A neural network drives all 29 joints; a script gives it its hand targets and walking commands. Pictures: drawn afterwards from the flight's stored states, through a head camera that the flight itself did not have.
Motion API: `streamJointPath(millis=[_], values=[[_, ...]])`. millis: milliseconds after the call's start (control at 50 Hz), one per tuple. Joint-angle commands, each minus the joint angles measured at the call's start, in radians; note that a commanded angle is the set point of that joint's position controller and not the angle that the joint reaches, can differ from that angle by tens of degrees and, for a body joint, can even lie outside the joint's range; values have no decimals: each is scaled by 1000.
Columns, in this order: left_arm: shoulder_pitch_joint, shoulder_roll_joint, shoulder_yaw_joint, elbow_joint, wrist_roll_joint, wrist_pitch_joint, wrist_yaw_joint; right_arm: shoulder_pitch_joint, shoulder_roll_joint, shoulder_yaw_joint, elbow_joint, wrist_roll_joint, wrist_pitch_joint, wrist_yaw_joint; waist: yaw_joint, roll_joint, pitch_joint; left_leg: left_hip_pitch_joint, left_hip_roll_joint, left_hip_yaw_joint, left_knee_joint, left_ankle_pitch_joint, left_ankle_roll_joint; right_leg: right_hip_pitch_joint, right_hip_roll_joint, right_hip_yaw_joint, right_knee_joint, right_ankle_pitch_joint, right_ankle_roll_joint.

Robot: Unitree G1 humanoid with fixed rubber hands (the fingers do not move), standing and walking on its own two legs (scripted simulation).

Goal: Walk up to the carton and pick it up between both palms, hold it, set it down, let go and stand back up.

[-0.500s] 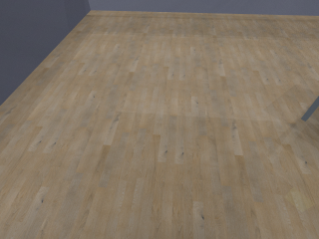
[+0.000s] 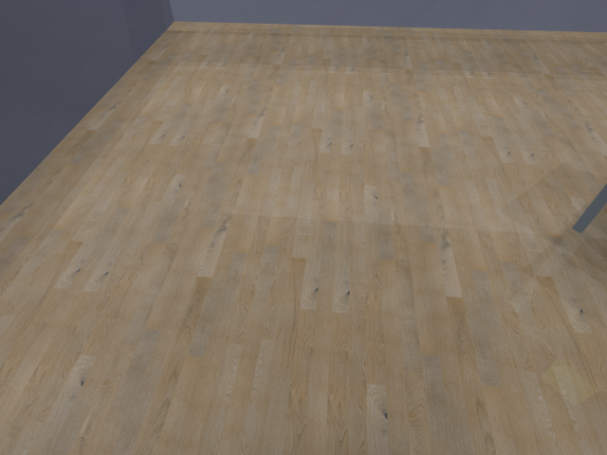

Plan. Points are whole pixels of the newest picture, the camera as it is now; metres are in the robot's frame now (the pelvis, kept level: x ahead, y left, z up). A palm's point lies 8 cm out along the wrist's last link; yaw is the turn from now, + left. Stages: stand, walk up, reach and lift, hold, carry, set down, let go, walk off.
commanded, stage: walk up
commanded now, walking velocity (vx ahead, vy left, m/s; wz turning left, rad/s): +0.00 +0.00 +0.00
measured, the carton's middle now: out of the picture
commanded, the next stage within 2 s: none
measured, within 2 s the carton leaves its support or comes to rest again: neither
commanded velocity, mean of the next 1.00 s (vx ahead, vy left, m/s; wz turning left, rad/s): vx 0.02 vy -0.01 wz -0.43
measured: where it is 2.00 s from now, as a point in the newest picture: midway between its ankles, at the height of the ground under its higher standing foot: outside the picture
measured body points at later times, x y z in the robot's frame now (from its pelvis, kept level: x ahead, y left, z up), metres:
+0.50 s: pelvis -0.02 -0.05 -0.03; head +0.01 -0.09 +0.42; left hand +0.10 +0.19 -0.15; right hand -0.06 -0.29 -0.20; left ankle -0.01 +0.12 -0.74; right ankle -0.04 -0.13 -0.74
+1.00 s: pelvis -0.04 -0.09 +0.00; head -0.01 -0.11 +0.45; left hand +0.06 +0.12 -0.14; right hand -0.03 -0.36 -0.14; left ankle +0.03 +0.06 -0.68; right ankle -0.04 -0.13 -0.74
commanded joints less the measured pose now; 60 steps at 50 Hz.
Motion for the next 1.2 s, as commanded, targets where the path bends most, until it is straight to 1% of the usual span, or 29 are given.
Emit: streamJointPath(millis=[0, 140, 180, 220, 240, 260, 300, 340, 380, 440, 460, 480, 500, 520, 540, 580, 620, 720, 840, 960, 980, 1000, 1060, 1080, 1100, 1120, 1140, 1160, 1180], values=[[59, 94, 14, -9, 2, -15, 8, 61, -91, -17, -7, -2, -15, -8, -5, 22, 39, -22, 72, -68, -88, 203, 33, -21, -75, 63, -96, 193, -27], [73, 57, 4, 16, -2, -11, 9, 62, -75, -8, 21, 0, -7, -13, -1, -5, 70, -34, 69, -66, -103, 178, 24, -38, -71, 60, -110, 163, -24], [-29, 152, 40, -93, -1, 2, 6, 31, -191, -79, -56, 4, -7, -45, -18, -24, 98, 35, 96, 0, 30, 58, -20, -319, -112, 160, 36, 262, -34], [-102, 153, 45, -144, 4, 6, 1, 98, -166, -76, -56, 0, 3, -52, -58, 30, 99, 49, 150, -64, -20, -33, 15, -431, -87, 138, 107, 127, -26], [-128, 134, 47, -172, 9, 6, -2, 136, -168, -84, -49, -3, 2, -53, -77, 107, 65, 51, 224, -124, -94, -26, 62, -442, -37, 61, 235, 75, -3], [-115, 97, 45, -189, 19, 9, -4, 136, -195, -92, -56, -13, 1, -58, -83, 243, 28, 29, 375, -235, -183, 47, 140, -445, 4, -15, 466, -174, 15], [-45, 94, 54, -193, 34, 12, -8, 74, -233, -100, -76, -26, -7, -69, -34, 217, -18, -16, 495, -272, -189, 134, 225, -455, -63, -15, 685, -325, 27], [-51, 101, 63, -211, 40, 11, -23, 25, -203, -104, -96, -30, -16, -66, -18, 149, -32, -78, 416, -155, -134, 343, 200, -387, -96, -6, 644, -296, 15], [-34, 65, 60, -220, 31, 17, -31, -50, -210, -113, -122, -41, -24, -59, 20, 135, -58, -111, 335, -14, -56, 439, 124, -272, -107, -22, 453, -232, 6], [65, 58, 63, -193, 16, 3, -23, -104, -247, -120, -128, -23, -19, -34, 68, 85, -131, -83, 246, 131, 209, 399, 58, -80, -49, -84, 63, 24, -4], [108, 94, 73, -173, 19, -8, -17, -90, -216, -113, -130, -21, -12, -21, 82, -52, -140, -180, 169, 172, 385, 170, 27, 34, -50, -35, -57, 171, -14], [134, 192, 90, -186, 26, -18, -11, -76, -127, -92, -161, -9, -5, -9, 71, -345, -125, -446, 51, 170, 590, -332, -28, 162, -261, 278, -96, 534, -63], [137, 289, 107, -211, 31, -13, -6, -65, -85, -87, -198, 1, 9, -11, 57, -440, -99, -540, 55, 121, 659, -417, -59, 115, -435, 443, -116, 717, -128], [166, 319, 113, -217, 38, -4, -8, -115, -95, -89, -241, -9, 20, -14, 105, -466, -99, -494, 77, 42, 717, -367, -57, -8, -465, 554, -193, 519, -230], [122, 295, 101, -220, 32, 2, -12, -171, -121, -85, -262, -8, 22, -9, 100, -395, -27, -483, 97, 8, 732, -315, -59, -84, -420, 531, -231, 349, -241], [38, 198, 62, -215, 29, 4, -3, -97, -147, -92, -206, -7, 18, 8, 28, -170, 12, -480, 121, -3, 726, -173, -57, -36, -283, 307, -164, 521, -124], [48, 213, 62, -250, -9, -6, 2, -36, -128, -95, -182, -24, 23, 13, 0, -110, -90, -440, 94, 15, 731, -81, -65, 55, -238, 245, -115, 697, -86], [84, 233, 48, -230, -16, -27, -7, -97, -158, -93, -222, -25, 43, 10, 7, -30, -110, -460, 80, 12, 684, -26, -84, 122, -218, 255, -125, 735, -99], [110, 232, 69, -222, 7, -24, -5, -181, -158, -84, -254, 9, 39, -5, 34, -63, -75, -499, 85, -58, 530, -39, -77, 151, -261, 436, -180, 428, -140], [127, 228, 80, -204, 11, -13, -10, -223, -174, -84, -264, 8, 27, -14, 52, -75, -71, -436, 56, -65, 449, -100, -67, 105, -235, 488, -188, 362, -169], [76, 210, 73, -234, 14, -3, -46, -164, -182, -85, -246, 14, 21, -4, 40, -157, -205, -307, 64, -16, 401, -114, -69, 12, -145, 466, -257, -393, -212], [-62, 219, 75, -286, 17, 7, -59, -200, -189, -87, -258, 17, 25, 4, 23, -208, -101, -224, 38, 28, 392, -84, -79, -198, -114, 458, -308, -431, -198], [-49, 230, 85, -268, 25, -1, -73, -139, -160, -79, -248, 17, -9, -2, -2, -90, -40, 1, -16, 56, 129, -179, -61, -338, -66, 457, -292, -317, -165], [-79, 233, 89, -267, 22, -4, -70, -26, -148, -77, -212, 16, -20, -9, -61, -61, -30, 140, -23, 68, -40, -110, -44, -399, -23, 432, -249, -295, -118], [-137, 226, 92, -284, 18, -10, -63, 144, -171, -87, -156, 16, -34, -20, -141, -18, -39, 352, 30, 70, -198, 1, -32, -512, 62, 335, -135, -264, -41], [-111, 173, 89, -281, -7, -18, -53, 209, -254, -110, -121, 6, -45, -35, -136, 208, -80, 506, 261, -139, -230, -129, -16, -663, 133, 178, 190, -260, -10], [-66, 118, 72, -285, 11, -29, -50, 153, -275, -101, -145, -9, -55, -47, -58, 246, -60, 472, 506, -428, -256, -295, 18, -778, 97, 154, 416, -198, -30], [-101, 161, 73, -315, 21, -34, -65, 73, -335, -120, -163, -21, -52, -62, -30, 248, 4, 294, 615, -547, -329, -482, 147, -833, 2, 82, 491, -153, -18], [-217, 192, 74, -355, 39, -35, -88, 37, -272, -111, -178, -27, -55, -56, -48, 205, 80, 118, 589, -590, -390, -562, 173, -766, -57, 100, 544, -78, -11]])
